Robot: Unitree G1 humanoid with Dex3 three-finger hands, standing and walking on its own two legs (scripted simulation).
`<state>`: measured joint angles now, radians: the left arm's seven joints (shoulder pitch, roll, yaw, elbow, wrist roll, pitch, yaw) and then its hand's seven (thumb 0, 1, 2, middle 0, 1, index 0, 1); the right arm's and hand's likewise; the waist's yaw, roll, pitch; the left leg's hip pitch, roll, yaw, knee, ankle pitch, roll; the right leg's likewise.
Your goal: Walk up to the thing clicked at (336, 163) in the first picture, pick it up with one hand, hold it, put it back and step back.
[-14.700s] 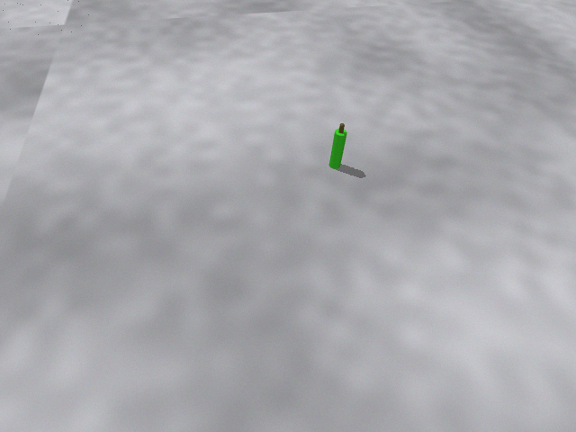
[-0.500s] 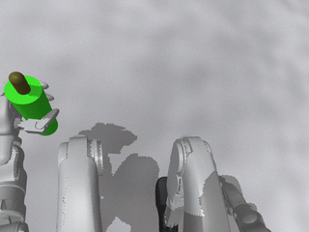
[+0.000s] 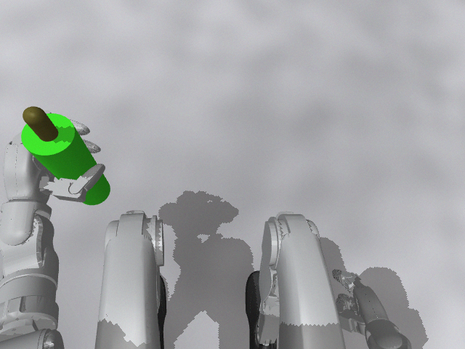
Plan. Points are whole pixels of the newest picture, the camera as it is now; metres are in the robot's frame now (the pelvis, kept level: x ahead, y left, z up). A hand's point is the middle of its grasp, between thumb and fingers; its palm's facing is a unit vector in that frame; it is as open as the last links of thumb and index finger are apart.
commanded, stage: settle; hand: left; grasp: from the side
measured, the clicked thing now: (71, 161) +0.39 +0.25 -0.03
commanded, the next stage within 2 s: lift in 0.48 s
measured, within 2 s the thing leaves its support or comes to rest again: neither
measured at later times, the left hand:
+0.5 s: hand (67, 155) +0.39 +0.24 +0.00, palm faces +0.12 -0.99 -0.03, open 8.5 cm
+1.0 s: hand (53, 147) +0.38 +0.23 +0.05, palm faces +0.08 -1.00 -0.03, open 8.5 cm
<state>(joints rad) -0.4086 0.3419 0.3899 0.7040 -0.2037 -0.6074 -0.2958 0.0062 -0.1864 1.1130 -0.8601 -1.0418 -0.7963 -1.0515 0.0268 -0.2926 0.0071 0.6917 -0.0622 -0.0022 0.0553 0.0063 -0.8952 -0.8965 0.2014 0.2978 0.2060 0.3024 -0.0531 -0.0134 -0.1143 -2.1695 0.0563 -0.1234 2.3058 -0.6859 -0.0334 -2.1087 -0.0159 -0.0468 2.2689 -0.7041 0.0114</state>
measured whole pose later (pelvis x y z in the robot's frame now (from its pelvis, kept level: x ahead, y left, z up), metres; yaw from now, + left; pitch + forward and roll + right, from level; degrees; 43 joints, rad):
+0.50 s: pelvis +0.00 +0.00 +0.02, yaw +1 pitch +32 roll -3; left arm -0.43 0.33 0.39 0.73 -0.19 -0.59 -0.29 0.01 -0.20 1.13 -0.86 -1.05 -0.80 -1.06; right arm 0.05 -0.28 0.00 0.69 -0.06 -0.02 0.04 0.01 -0.89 -0.90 0.20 0.30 0.21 0.30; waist -0.05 -0.01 -0.13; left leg -2.10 0.06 -0.10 2.22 -0.68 -0.03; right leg -2.05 -0.02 -0.03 2.20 -0.70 0.01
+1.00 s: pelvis +0.00 +0.00 +0.06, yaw +2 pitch +33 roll -3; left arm -0.34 0.31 0.35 0.56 -0.22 -0.51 -0.30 0.01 -0.20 1.13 -0.86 -1.05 -0.80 -1.06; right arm 0.07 -0.27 -0.01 0.67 -0.02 -0.03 0.01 0.01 -0.90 -0.89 0.20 0.30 0.21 0.30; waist -0.04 0.01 -0.16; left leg -2.00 0.06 -0.08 2.10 -0.67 -0.03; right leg -1.95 -0.03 -0.03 2.07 -0.69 0.01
